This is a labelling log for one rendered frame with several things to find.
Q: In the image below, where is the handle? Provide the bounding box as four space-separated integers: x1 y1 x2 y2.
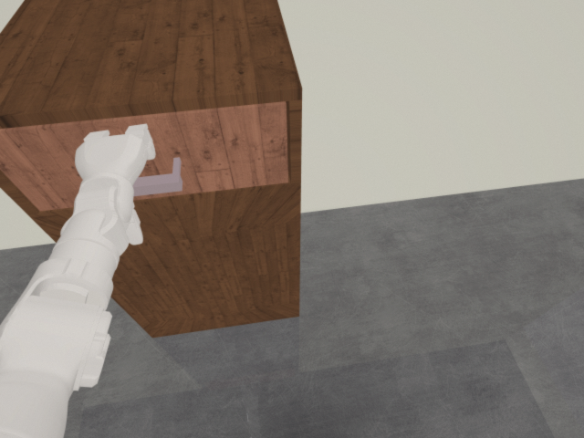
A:
132 157 183 196

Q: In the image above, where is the robot left forearm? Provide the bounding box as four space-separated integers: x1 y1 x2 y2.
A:
0 172 134 351

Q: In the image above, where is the robot left hand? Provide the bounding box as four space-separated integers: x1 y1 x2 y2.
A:
75 124 156 245

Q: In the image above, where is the cabinet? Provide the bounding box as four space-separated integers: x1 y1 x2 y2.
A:
0 0 302 338

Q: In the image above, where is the left robot upper arm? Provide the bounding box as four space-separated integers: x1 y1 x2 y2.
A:
0 296 112 438

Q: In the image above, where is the drawer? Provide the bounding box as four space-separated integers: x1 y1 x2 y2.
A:
0 101 288 211

